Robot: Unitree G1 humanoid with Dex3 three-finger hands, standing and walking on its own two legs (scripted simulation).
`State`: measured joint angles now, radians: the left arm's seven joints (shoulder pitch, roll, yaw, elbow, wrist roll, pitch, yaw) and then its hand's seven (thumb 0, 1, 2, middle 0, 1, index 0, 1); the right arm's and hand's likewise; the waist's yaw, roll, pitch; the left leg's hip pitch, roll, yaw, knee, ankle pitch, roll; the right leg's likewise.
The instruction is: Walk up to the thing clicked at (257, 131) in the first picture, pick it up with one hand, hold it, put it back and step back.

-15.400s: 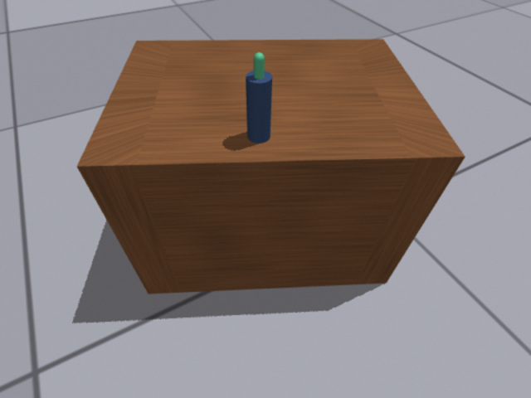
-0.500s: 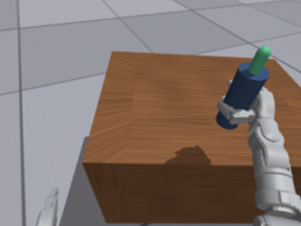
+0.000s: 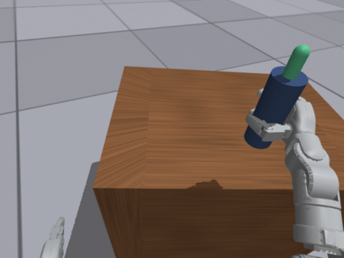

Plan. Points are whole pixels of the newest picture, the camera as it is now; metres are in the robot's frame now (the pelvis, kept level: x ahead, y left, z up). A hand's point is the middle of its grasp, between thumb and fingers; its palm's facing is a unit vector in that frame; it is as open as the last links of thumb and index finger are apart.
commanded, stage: lift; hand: right
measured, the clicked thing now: (276, 101) +0.35 -0.19 +0.25
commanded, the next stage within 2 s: hold in 0.14 s
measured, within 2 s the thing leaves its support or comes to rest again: neither
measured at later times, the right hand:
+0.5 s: hand (269, 113) +0.34 -0.18 +0.23, palm faces +0.17 +0.99 -0.02, open 8.8 cm
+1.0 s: hand (273, 114) +0.33 -0.18 +0.23, palm faces +0.17 +0.98 -0.03, open 8.8 cm
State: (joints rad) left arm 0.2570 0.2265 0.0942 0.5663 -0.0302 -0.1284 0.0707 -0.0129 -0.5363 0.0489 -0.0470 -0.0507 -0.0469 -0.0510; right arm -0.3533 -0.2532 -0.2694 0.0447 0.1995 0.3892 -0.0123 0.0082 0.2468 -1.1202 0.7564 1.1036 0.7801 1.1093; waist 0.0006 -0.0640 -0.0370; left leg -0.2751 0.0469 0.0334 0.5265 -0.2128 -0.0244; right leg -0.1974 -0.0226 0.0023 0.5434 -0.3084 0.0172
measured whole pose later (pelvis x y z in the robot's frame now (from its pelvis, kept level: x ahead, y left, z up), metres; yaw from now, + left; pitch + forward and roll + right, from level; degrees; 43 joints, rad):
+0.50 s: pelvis +0.00 +0.00 +0.00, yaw +0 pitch -3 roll +0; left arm 0.24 0.24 0.11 0.62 -0.03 -0.17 0.07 -0.01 -0.54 0.05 -0.05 -0.05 -0.05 -0.06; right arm -0.34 -0.24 -0.27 -0.08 0.21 0.52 -0.02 0.01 0.25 -1.12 0.76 1.10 0.78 1.11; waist -0.01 -0.07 -0.04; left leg -0.25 0.05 0.04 0.51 -0.20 -0.02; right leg -0.17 -0.02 0.01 0.52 -0.30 0.02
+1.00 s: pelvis +0.00 +0.00 +0.00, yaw -1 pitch -3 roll +0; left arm 0.22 0.23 0.11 0.66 -0.03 -0.18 0.07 -0.01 -0.54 0.05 -0.06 -0.06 -0.06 -0.06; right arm -0.33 -0.25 -0.27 -0.14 0.22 0.58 -0.01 0.01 0.25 -1.12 0.76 1.10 0.78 1.11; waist -0.01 -0.08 -0.04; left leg -0.24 0.05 0.04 0.51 -0.21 -0.03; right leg -0.17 -0.02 0.01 0.53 -0.30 0.01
